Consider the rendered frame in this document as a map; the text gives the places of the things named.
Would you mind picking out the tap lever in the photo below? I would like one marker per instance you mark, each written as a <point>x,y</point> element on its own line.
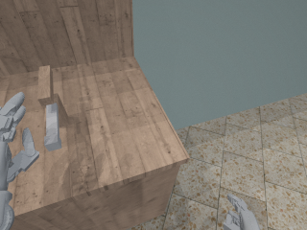
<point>52,140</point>

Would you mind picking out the left robot forearm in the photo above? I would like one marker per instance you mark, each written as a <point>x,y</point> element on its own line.
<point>6,211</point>

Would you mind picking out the counter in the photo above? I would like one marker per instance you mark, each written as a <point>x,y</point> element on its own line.
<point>120,154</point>

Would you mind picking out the robot left hand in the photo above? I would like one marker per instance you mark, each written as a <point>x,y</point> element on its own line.
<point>10,115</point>

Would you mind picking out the robot right hand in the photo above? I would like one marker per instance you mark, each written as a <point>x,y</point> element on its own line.
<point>246,220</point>

